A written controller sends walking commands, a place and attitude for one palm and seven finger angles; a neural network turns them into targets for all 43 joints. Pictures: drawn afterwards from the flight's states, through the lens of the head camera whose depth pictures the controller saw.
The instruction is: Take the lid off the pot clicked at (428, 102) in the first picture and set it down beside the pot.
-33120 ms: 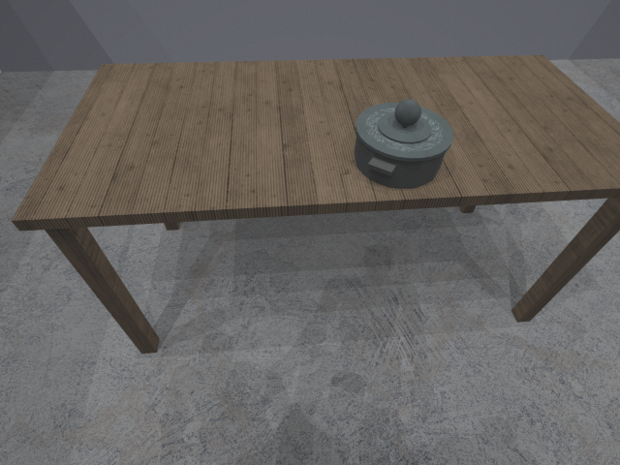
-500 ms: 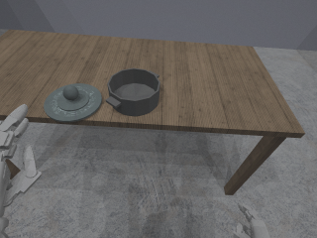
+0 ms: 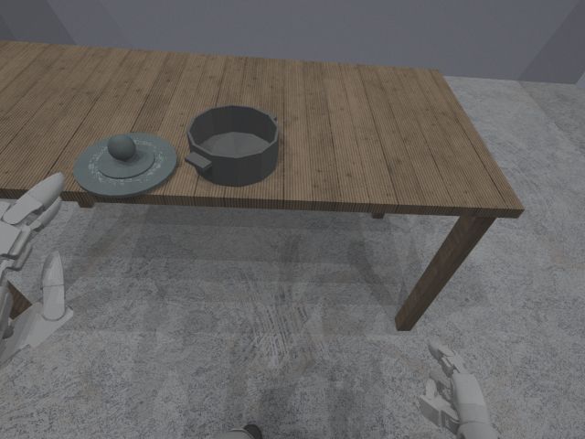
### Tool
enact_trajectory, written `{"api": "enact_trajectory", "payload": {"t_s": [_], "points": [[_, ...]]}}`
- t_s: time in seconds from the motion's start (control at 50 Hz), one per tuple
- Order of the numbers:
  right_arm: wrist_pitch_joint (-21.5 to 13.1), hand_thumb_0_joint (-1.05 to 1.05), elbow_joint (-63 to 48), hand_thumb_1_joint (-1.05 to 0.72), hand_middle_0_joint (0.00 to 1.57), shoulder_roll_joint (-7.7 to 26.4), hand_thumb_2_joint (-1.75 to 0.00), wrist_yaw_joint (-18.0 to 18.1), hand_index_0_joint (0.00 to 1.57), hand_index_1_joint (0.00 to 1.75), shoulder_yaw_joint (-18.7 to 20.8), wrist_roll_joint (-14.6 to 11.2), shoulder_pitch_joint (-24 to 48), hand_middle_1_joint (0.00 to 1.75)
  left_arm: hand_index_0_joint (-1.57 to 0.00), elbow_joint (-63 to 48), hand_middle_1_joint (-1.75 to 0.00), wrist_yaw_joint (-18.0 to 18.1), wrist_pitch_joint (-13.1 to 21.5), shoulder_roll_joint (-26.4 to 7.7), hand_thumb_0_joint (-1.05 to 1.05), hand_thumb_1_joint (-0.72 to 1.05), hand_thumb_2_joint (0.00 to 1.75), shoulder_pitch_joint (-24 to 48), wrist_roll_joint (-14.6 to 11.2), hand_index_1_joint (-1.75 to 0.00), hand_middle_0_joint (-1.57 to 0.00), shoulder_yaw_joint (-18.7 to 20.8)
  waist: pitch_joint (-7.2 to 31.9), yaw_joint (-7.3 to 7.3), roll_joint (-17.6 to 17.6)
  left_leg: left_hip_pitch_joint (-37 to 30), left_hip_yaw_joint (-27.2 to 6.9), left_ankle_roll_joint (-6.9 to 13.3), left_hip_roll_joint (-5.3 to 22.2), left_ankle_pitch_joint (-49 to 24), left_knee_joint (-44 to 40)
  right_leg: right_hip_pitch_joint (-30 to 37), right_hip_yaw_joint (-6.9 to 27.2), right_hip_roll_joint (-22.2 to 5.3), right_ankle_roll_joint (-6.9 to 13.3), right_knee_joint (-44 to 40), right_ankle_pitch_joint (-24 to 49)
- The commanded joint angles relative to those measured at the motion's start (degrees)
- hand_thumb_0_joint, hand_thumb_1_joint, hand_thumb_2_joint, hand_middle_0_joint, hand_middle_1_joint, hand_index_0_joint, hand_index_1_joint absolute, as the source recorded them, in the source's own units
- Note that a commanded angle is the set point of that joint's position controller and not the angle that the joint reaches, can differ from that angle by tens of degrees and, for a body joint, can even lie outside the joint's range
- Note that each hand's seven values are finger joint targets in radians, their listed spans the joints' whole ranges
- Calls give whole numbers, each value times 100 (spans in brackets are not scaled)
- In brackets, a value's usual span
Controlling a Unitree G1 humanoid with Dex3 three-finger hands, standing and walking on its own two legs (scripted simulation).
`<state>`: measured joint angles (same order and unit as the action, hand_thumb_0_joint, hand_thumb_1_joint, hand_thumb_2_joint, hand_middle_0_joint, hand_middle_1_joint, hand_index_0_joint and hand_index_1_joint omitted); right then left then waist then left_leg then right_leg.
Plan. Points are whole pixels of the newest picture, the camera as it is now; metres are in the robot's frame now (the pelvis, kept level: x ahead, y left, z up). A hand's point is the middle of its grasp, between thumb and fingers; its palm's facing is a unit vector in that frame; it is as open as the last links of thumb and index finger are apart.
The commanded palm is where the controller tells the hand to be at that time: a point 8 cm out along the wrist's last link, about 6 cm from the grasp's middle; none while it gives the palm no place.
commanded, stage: step back with the hand held close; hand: left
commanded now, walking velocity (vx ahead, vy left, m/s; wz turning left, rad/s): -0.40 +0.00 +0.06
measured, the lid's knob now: (121, 147) +0.65 +0.39 -0.01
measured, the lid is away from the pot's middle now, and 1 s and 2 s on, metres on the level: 0.24 0.24 0.24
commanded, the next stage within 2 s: stop stepping back and stand still in 0.20 s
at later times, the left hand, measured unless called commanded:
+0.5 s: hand out of the picture +0.06 +0.24 +0.19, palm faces +0.19 -0.84 -0.51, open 7.4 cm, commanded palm +0.02 +0.30 +0.19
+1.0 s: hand out of the picture +0.03 +0.27 +0.19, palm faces +0.34 -0.81 -0.47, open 7.4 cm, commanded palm -0.02 +0.32 +0.19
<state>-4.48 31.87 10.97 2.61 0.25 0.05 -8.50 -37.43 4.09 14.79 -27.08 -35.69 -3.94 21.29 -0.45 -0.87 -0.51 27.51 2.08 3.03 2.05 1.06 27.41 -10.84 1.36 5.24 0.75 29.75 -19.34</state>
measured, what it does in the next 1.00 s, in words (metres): walks backwards: left foot, then right foot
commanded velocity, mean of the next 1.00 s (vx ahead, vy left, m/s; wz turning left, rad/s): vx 0.03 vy -0.04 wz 0.01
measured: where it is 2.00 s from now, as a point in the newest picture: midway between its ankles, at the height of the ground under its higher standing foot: outside the picture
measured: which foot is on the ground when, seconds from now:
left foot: down 0.00-0.04, up 0.06-0.20, down 0.22-0.52, up 0.54-0.76, down 0.78-1.00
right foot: down 0.00-0.22, up 0.24-0.48, down 0.50-1.00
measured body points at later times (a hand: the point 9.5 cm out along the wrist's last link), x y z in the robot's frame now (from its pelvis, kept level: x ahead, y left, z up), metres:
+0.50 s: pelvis -0.12 +0.03 +0.01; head -0.11 +0.06 +0.46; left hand +0.04 +0.28 +0.21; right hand +0.04 -0.18 -0.06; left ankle -0.02 +0.13 -0.72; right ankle -0.16 -0.08 -0.72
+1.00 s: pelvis -0.15 +0.04 +0.00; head -0.17 +0.06 +0.45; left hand +0.01 +0.32 +0.22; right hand +0.00 -0.18 -0.07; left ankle -0.17 +0.18 -0.73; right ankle -0.13 -0.03 -0.73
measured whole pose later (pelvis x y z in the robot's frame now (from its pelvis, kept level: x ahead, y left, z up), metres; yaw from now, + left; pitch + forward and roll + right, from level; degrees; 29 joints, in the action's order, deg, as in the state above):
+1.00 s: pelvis -0.15 +0.04 +0.00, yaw -1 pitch -2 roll +0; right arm -8.2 34.6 9.5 3.3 -2.1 -0.4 -16.1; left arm -38.3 9.2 9.3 -26.4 -38.1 -2.6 21.1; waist 1.1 -0.8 1.2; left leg 12.2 2.0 -1.9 3.8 19.1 33.0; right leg -14.3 -5.1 2.0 1.8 30.5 -14.4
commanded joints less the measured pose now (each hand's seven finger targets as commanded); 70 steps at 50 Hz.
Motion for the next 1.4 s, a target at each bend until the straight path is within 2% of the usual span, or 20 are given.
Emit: {"api": "enact_trajectory", "payload": {"t_s": [0.0,0.04,0.16,0.2,0.26,0.28,0.3,0.36,0.44,0.52,0.7,0.76,0.92,1.02,1.06,1.08,1.16,1.24,1.32,1.38], "points": [[-187,0,-767,-90,20,751,-90,68,20,30,420,-40,284,30,-20,-595,-30,187,326,-664,0,90,90,-164,-103,-30,-20,733,291,21,620,-1822,-415,-475,-122,2150,1463,-2715,1329,-1525,556,-2105,-1862],[-108,0,-554,-90,20,677,-90,57,20,30,459,-13,406,30,-20,-364,-30,269,179,-476,0,90,90,202,-42,-30,-20,511,-122,39,1098,-1489,-708,-483,-300,2343,3743,-3408,1864,-2529,1094,-2459,-1372],[-284,0,-523,-90,20,774,-90,300,20,30,131,-14,514,30,-20,-526,-30,305,194,-338,0,90,90,1561,128,-30,-20,89,-626,-150,-444,-664,-476,-289,12,619,-782,-925,225,-969,114,-157,2397],[-424,0,-581,-90,20,827,-90,261,20,30,261,15,175,30,-20,-913,-30,340,278,-513,0,90,90,1248,144,-30,-20,271,589,58,-1274,-1717,-1481,160,1199,-2777,-517,-1023,119,-431,-101,950,619],[-639,0,-679,-90,20,815,-90,26,20,30,341,130,32,30,-20,-1266,-30,202,208,-619,0,90,90,-247,-68,-30,-20,650,2010,251,-1590,-2743,-1920,541,1579,-3770,-456,-1403,185,-274,-194,2103,-1191],[-482,0,872,-90,20,1801,-90,-263,20,30,564,133,-157,30,-20,3803,-30,-195,-1106,1132,0,90,90,1080,584,-30,-20,-1633,980,-479,-1934,-1808,-2475,647,1751,-6074,475,-2337,582,-366,-175,3438,-1468],[-647,0,-1007,-90,20,740,-90,-279,20,30,527,-79,332,30,-20,-3637,-30,151,-148,-970,0,90,90,1694,-134,-30,-20,721,2386,280,-566,-2742,-1434,435,1586,-3440,-481,-1135,617,-254,-352,2911,-1208],[-607,0,-960,-90,20,677,-90,-168,20,30,419,-156,106,30,-20,-2172,-30,380,-295,-935,0,90,90,-1193,-203,-30,-20,1150,2041,165,-927,-2239,-1300,329,1100,-690,-735,-944,-197,-149,-296,1760,-679],[-436,0,-897,-90,20,582,-90,-17,20,30,143,-73,180,30,-20,-1736,-30,517,-353,-595,0,90,90,-1222,-23,-30,-20,870,835,85,-1228,400,-743,-216,439,3935,-1508,1278,-644,-203,-23,-223,-499],[-223,0,-406,-90,20,819,-90,152,20,30,293,10,38,30,-20,-493,-30,492,-306,-668,0,90,90,434,-41,-30,-20,731,-317,-81,1174,-222,-435,-406,-222,2182,3298,-2030,2141,-2587,1038,-2658,-2274],[-558,0,-464,-90,20,736,-90,378,20,30,154,-51,160,30,-20,-122,-30,456,-168,-120,0,90,90,1104,194,-30,-20,-16,-64,-28,645,-1210,285,9,-73,2263,-164,-828,494,-1631,489,-1400,-1487],[-678,0,-794,-90,20,939,-90,310,20,30,209,-66,59,30,-20,-1446,-30,544,-55,-420,0,90,90,403,122,-30,-20,228,541,34,-1659,-2427,-2069,520,1402,1710,-1220,-1510,-506,-507,-73,1160,-257],[-677,0,-531,-90,20,792,-90,146,20,30,139,-81,24,30,-20,-1062,-30,639,-303,-509,0,90,90,28,108,-30,-20,585,78,84,-1066,-970,-576,115,943,756,-345,167,-555,-382,-74,-467,233],[-381,0,-409,-90,20,753,-90,112,20,30,306,-120,-14,30,-20,-21,-30,503,-207,-360,0,90,90,313,118,-30,-20,565,23,16,1194,-111,-176,-180,-109,2701,2290,-103,2335,-2102,672,-2096,-998],[-282,0,-425,-90,20,722,-90,75,20,30,229,-120,121,30,-20,252,-30,428,-215,-186,0,90,90,164,112,-30,-20,456,9,-2,1087,45,-372,-158,47,2575,2333,59,1878,-2092,742,-1736,163],[-367,0,838,-90,20,1203,-90,-471,20,30,501,-21,-192,30,-20,4069,-30,-113,-1052,661,0,90,90,1300,864,-30,-20,-1155,37,-219,848,517,-380,-200,547,2859,2878,-392,307,-2591,966,-582,1905],[376,0,499,-90,20,501,-90,-452,20,30,229,-13,-771,30,-20,4582,-30,-333,-1527,996,0,90,90,1744,603,-30,-20,-1476,-13,-308,1042,-992,58,-163,41,2111,1026,-1477,-395,-1651,520,-243,73],[308,0,551,-90,20,1509,-90,-240,20,30,449,337,-831,30,-20,5706,-30,-371,-1503,1092,0,90,90,2123,499,-30,-20,-1677,102,-225,-375,-1398,-2874,1210,1920,-373,-716,-2152,-53,-601,-87,2533,-1229],[259,0,948,-90,20,1091,-90,-125,20,30,258,241,-550,30,-20,6978,-30,-380,-1457,926,0,90,90,2151,441,-30,-20,-1742,349,78,-1570,-1362,-1380,640,1251,-2723,-141,-1088,-2,-640,-123,1673,-710],[328,0,1152,-90,20,643,-90,-96,20,30,250,-3,-600,30,-20,8007,-30,-321,-1298,324,0,90,90,1232,451,-30,-20,-1613,912,268,749,-316,49,-371,-104,772,1674,984,1699,-1789,247,-434,3561]]}}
